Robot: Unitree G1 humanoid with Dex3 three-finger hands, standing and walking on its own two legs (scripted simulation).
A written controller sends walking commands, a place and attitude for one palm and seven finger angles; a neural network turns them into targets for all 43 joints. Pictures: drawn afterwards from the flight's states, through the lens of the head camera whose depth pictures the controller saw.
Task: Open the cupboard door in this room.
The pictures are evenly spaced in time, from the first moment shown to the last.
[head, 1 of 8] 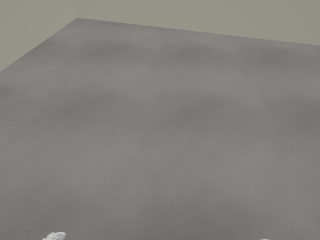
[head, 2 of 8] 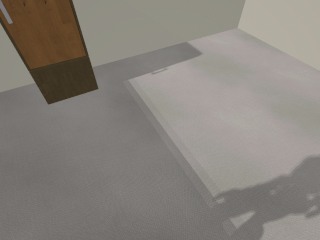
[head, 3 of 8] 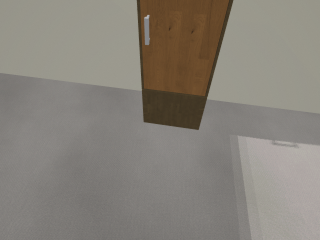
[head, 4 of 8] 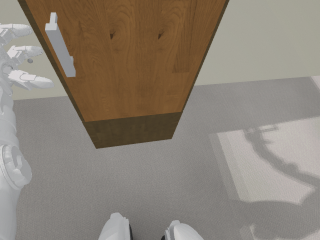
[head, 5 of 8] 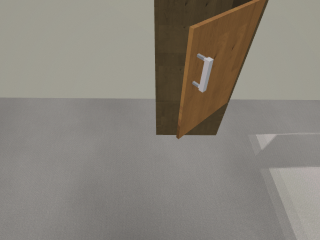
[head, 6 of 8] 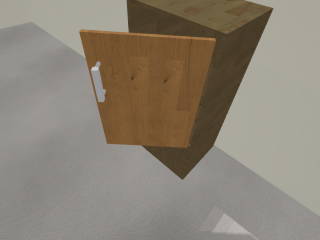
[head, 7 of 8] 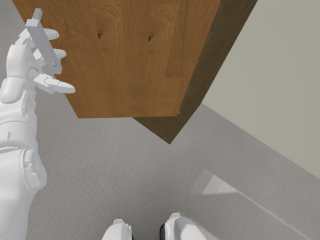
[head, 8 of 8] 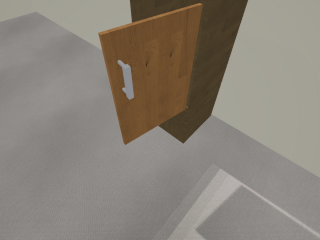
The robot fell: no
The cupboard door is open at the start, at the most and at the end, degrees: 0 80 80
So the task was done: yes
